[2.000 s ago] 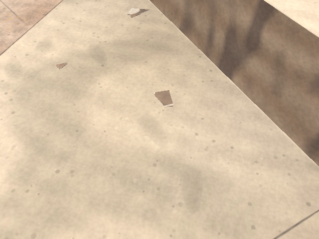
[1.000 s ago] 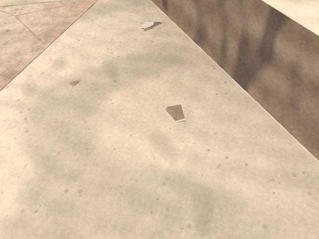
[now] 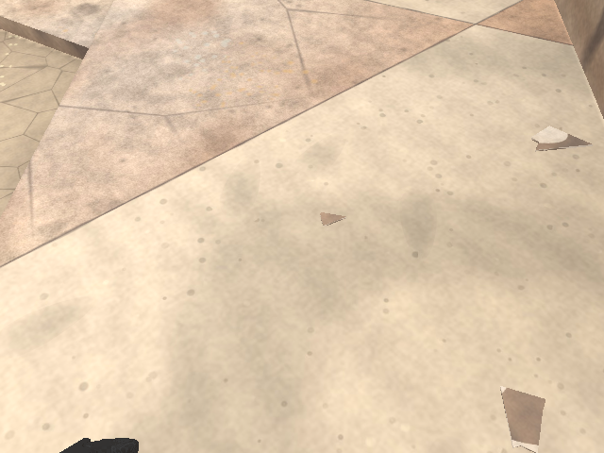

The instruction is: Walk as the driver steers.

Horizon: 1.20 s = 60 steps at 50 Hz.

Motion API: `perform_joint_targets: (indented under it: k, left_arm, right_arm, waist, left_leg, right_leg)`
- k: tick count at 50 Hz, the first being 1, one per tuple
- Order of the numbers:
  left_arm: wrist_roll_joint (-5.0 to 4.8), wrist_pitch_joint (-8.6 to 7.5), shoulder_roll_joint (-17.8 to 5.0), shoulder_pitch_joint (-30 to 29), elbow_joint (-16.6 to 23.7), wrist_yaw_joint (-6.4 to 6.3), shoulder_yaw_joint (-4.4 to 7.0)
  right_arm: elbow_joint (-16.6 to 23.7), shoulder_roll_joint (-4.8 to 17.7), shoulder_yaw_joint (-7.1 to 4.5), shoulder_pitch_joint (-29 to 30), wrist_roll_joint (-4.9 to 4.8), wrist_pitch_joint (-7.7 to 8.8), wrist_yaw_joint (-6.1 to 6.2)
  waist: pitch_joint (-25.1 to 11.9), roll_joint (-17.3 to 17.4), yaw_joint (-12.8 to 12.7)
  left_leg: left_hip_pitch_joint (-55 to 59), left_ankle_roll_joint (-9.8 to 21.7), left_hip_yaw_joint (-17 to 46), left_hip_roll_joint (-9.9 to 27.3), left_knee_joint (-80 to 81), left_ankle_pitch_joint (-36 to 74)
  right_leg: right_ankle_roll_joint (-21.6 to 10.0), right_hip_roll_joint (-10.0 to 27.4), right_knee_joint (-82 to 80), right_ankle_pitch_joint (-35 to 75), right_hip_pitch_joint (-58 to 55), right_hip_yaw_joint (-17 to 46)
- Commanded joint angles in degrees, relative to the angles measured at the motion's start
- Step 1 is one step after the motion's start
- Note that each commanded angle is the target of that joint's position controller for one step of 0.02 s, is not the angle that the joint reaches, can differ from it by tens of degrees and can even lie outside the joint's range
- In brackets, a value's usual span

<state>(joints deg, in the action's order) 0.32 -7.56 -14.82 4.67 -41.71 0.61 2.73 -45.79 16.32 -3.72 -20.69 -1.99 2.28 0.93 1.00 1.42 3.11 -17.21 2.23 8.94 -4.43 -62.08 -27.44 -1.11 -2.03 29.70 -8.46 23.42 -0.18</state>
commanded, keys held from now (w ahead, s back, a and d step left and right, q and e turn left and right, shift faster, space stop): w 1.00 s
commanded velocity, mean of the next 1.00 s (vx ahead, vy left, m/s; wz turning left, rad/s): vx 0.50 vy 0.00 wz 0.13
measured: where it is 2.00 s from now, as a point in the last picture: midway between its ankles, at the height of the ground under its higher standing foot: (261, 252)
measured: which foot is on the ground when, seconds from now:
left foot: up 0.00-0.40, down 0.42-0.96, up 0.98-1.00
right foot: down 0.00-0.42, up 0.44-0.92, down 0.94-1.00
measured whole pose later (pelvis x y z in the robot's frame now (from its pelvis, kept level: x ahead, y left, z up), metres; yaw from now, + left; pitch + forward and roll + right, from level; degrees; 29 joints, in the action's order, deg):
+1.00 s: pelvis +0.52 +0.04 +0.00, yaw +5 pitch +2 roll +1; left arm -0.3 -5.4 -15.4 3.5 -42.6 2.4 2.0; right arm -50.3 16.7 -3.1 -21.9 -0.9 3.3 0.3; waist 1.6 0.2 3.0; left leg -9.2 0.8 1.7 0.0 -49.6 -27.3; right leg -3.5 0.0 32.7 -7.9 27.1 -2.6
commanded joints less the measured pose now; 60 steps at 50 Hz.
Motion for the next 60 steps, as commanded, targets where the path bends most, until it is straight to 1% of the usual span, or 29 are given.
perform_joint_targets:
  k: [1,3,6,8,12,17,19,20,21,22,23,24,26,27,29,32,37,42,45,46,47,48,49,50,51,52,53,56,60]
  left_arm:
    - [0.28,0.78,-6.4,8.9,0.5,-0.1,2.02]
    - [0.63,0.51,-5.3,8.4,-0.5,0.21,1.61]
    - [-0.33,-0.14,-6.9,9.6,-2.2,0.54,2.23]
    - [-0.69,0.01,-8.4,10.0,-2.9,0.39,2.66]
    - [-1.41,1.1,-10.2,12.3,-4.2,0.03,2.91]
    - [-2.26,2.61,-11.9,16.3,-6.8,-0.07,3.13]
    - [-2.51,3.27,-12.7,15.0,-7.1,-0.38,3.15]
    - [-2.29,3.43,-11.6,15.5,-7.2,-0.55,2.64]
    - [-0.9,3.2,-8.9,15.0,-5.7,-0.73,1.33]
    - [-0.27,2.04,-2.3,20.3,-3.9,-0.51,-0.7]
    - [-1.55,0.98,-7.6,18.3,-4.7,-0.19,0.42]
    - [-2.82,0.48,-10.1,14.2,-3.1,0.12,1.17]
    - [-1.4,0.66,-9.3,10.5,-2.8,-0.21,1.27]
    - [-1.04,1.3,-8.7,11.3,-3.0,-0.15,1.4]
    - [-0.98,2.57,-6.4,12.7,-3.4,-0.06,0.99]
    - [-0.34,3.41,-5.5,8.2,-1.7,-0.38,0.71]
    - [-0.72,2.64,-3.9,-1.4,0.7,0.6,-0.15]
    - [-1.24,2.05,-4.9,-7.9,3.7,2.02,-0.14]
    - [-1.11,1.71,-6.9,-4.3,3.3,2.38,0.61]
    - [-0.93,1.68,-8.4,1.7,1.6,2.1,1.57]
    - [-0.69,1.74,-11.4,10.9,-0.9,1.54,2.94]
    - [0.49,1.98,-17.2,18.5,-1.9,1.05,4.27]
    - [-0.56,2.41,-15.4,20.6,-2.9,1.3,3.87]
    - [-1.12,2.48,-11.7,17.8,-2.4,1.29,2.62]
    - [-0.94,2.6,-10.0,14.2,-1.8,1.09,2.1]
    - [-0.51,2.57,-8.7,10.7,-1.5,1.18,1.65]
    - [-0.01,2.28,-6.9,8.4,-1.1,1.3,1.14]
    - [0.0,1.37,-7.3,7.5,-1.8,1.38,1.38]
    - [-0.29,1.48,-9.2,10.0,-3.7,0.36,1.97]
  right_arm:
    - [6.3,7.1,-1.46,4.1,0.91,1.01,0.1]
    - [6.5,4.5,-1.25,3.5,0.53,0.75,-0.4]
    - [7.6,2.1,-0.48,5.3,0.94,0.41,-0.67]
    - [8.8,1.6,0.08,8.5,1.53,0.73,-0.95]
    - [10.4,0.8,0.96,15.9,1.21,1.83,-2.03]
    - [13.0,3.0,0.53,21.5,0.61,2.24,-2.95]
    - [11.7,5.0,-0.59,16.0,1.05,2.36,-2.93]
    - [9.0,7.5,-2.03,8.2,1.35,2.24,-2.53]
    - [7.1,11.6,-3.43,-2.0,1.91,1.92,-1.78]
    - [6.5,16.7,-4.11,-4.5,2.36,1.56,-1.6]
    - [6.4,12.0,-2.96,-5.2,1.61,1.7,-1.82]
    - [6.6,9.5,-2.02,-1.6,1.46,2.01,-1.96]
    - [7.2,6.2,-1.03,5.1,1.86,2.24,-2.33]
    - [7.4,4.9,-0.64,6.9,2.32,2.49,-2.48]
    - [6.7,5.3,-0.91,7.5,2.1,3.21,-2.53]
    - [4.9,7.0,-1.44,6.0,1.94,3.82,-1.97]
    - [2.2,8.6,-1.7,1.9,1.42,3.19,-1.02]
    - [-1.1,9.6,-2.02,-2.4,0.81,2.04,-0.77]
    - [-1.8,10.6,-2.32,-1.6,0.76,1.16,-0.41]
    - [-1.8,10.5,-2.18,-0.6,0.81,0.8,-0.31]
    - [-1.3,8.7,-1.4,-0.9,1.34,0.68,-0.12]
    - [0.7,3.7,0.34,-5.6,2.08,1.49,-0.3]
    - [-0.2,1.9,1.04,-7.2,1.55,2.7,-0.62]
    - [0.5,7.8,-0.46,-2.8,0.17,3.6,-1.05]
    - [1.9,8.3,-0.54,1.9,-0.53,4.02,-1.23]
    - [2.3,7.6,-0.49,4.3,0.15,3.93,-1.03]
    - [2.1,7.3,-0.85,4.5,0.98,3.38,-0.79]
    - [1.2,4.3,-0.46,2.0,1.37,1.62,-0.58]
    - [3.3,3.4,-0.14,9.0,1.91,1.54,-0.5]
  waist:
    - [-2.8,-4.6,-6.1]
    - [-1.1,-6.9,-4.0]
    - [-0.6,-6.5,-3.4]
    - [-0.5,-5.5,-3.8]
    - [0.6,-5.5,-6.4]
    - [1.7,-7.0,-6.7]
    - [-1.4,-6.9,-2.4]
    - [-6.3,-5.6,1.1]
    - [-14.0,-0.3,5.2]
    - [-19.3,14.5,1.6]
    - [-19.9,10.5,3.7]
    - [-11.8,8.2,2.9]
    - [-4.9,3.2,-0.4]
    - [-3.8,3.6,-2.3]
    - [-3.3,3.5,-4.1]
    - [-0.7,1.7,-3.9]
    - [1.7,1.5,-0.5]
    - [3.2,1.9,1.2]
    - [0.7,3.5,-1.7]
    - [-3.0,3.2,-5.1]
    - [-9.7,1.7,-8.7]
    - [-19.3,-9.0,-8.7]
    - [-24.4,-17.8,-8.7]
    - [-16.8,-12.0,-9.4]
    - [-10.3,-8.8,-8.4]
    - [-5.4,-5.1,-6.6]
    - [-3.3,-5.4,-4.8]
    - [-2.4,-6.2,-2.1]
    - [0.1,-4.5,-3.3]
  left_leg:
    - [-25.8,-1.2,-0.3,7.4,-10.1,6.4]
    - [-21.3,-0.9,-1.1,9.0,-5.8,8.6]
    - [-21.4,-1.4,-2.6,9.6,1.8,10.5]
    - [-22.0,-1.8,-3.8,10.5,8.9,15.4]
    - [-17.1,-1.9,-7.7,9.4,22.7,25.4]
    - [-14.6,0.4,-8.8,7.6,30.2,21.9]
    - [-4.6,2.5,-10.9,5.3,34.2,21.7]
    - [7.1,4.1,-11.7,4.1,35.3,22.5]
    - [23.4,7.5,-1.4,13.2,33.6,23.9]
    - [38.9,16.3,25.3,26.5,39.5,15.9]
    - [37.9,17.5,32.0,27.1,43.8,9.0]
    - [31.9,15.2,23.7,24.9,44.5,10.8]
    - [18.3,12.6,12.4,20.0,47.1,19.7]
    - [13.8,12.0,9.5,18.4,49.0,23.4]
    - [9.3,12.8,6.1,17.8,52.0,27.2]
    - [7.8,13.1,1.6,17.2,54.5,30.1]
    - [8.7,10.1,-4.2,14.9,55.2,27.8]
    - [17.4,9.0,-3.1,18.6,51.3,28.6]
    - [21.0,7.2,-3.2,19.2,45.3,40.6]
    - [20.2,6.0,-5.2,17.0,38.0,49.5]
    - [14.3,4.1,-7.6,14.0,26.3,48.4]
    - [-6.0,0.3,-10.7,7.3,4.2,28.6]
    - [-19.6,-1.4,-5.5,0.9,-8.7,-5.1]
    - [-26.0,-0.6,-1.6,4.6,-13.7,-4.3]
    - [-27.2,0.1,-3.4,7.5,-12.7,0.6]
    - [-25.5,0.0,-4.8,9.8,-8.7,5.1]
    - [-22.3,-0.1,-4.5,11.6,-5.0,8.2]
    - [-17.1,-1.5,-5.1,12.7,-0.8,12.1]
    - [-21.3,-3.1,-5.5,13.0,11.4,23.2]
  right_leg:
    - [-9.7,19.1,-14.8,-6.7,-24.0,24.0]
    - [-9.4,15.8,-17.7,-0.1,-17.9,16.8]
    - [-11.6,15.8,-20.6,6.4,-16.5,12.0]
    - [-12.0,15.9,-21.7,9.4,-17.3,9.4]
    - [-10.2,13.7,-21.8,10.9,-16.7,3.6]
    - [-8.6,17.4,-18.7,12.8,-22.8,4.3]
    - [-6.8,16.5,-11.3,24.4,-23.0,2.1]
    - [-5.3,13.7,-1.7,29.8,-20.2,-0.5]
    - [-2.7,10.8,14.8,18.0,-9.3,-3.2]
    - [0.7,0.9,34.7,-19.6,12.9,-2.9]
    - [0.4,2.5,42.8,-25.4,19.7,4.9]
    - [-0.4,5.3,44.0,-20.8,23.7,4.5]
    - [-0.2,9.1,38.2,-12.2,19.6,3.3]
    - [0.1,10.3,36.1,-9.8,16.1,3.8]
    - [1.0,10.6,33.5,-7.4,12.8,3.4]
    - [2.5,10.7,26.0,-0.3,15.5,3.3]
    - [2.2,8.2,8.4,13.7,12.8,1.2]
    - [-0.1,6.6,1.2,10.0,13.9,1.4]
    - [-2.5,4.4,-1.2,4.0,7.0,-0.6]
    - [-3.9,2.5,-2.8,4.4,-1.7,-2.4]
    - [-6.0,4.5,-1.1,6.8,-16.2,-0.6]
    - [-13.5,19.1,-0.4,5.4,-39.1,20.6]
    - [-19.0,25.3,-9.8,-3.9,-46.8,41.3]
    - [-16.2,23.5,-11.8,-10.2,-41.7,37.0]
    - [-14.1,21.4,-12.8,-9.2,-33.9,28.9]
    - [-13.0,18.9,-14.8,-5.0,-25.6,23.2]
    - [-12.2,16.9,-16.6,-1.0,-20.0,19.4]
    - [-13.1,15.3,-20.8,5.7,-13.1,13.6]
    - [-12.6,14.1,-23.0,9.8,-14.2,8.1]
